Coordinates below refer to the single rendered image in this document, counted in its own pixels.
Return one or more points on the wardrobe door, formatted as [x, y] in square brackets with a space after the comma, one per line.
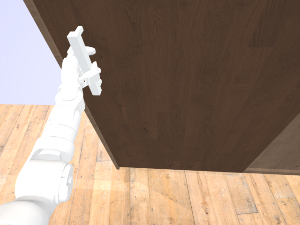
[284, 151]
[199, 85]

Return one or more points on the left robot upper arm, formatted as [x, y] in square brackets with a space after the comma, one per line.
[42, 186]

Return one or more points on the handle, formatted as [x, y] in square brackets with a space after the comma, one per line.
[79, 49]

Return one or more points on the robot left hand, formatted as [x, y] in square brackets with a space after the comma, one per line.
[71, 71]

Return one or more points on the left robot forearm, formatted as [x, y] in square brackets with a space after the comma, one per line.
[58, 138]

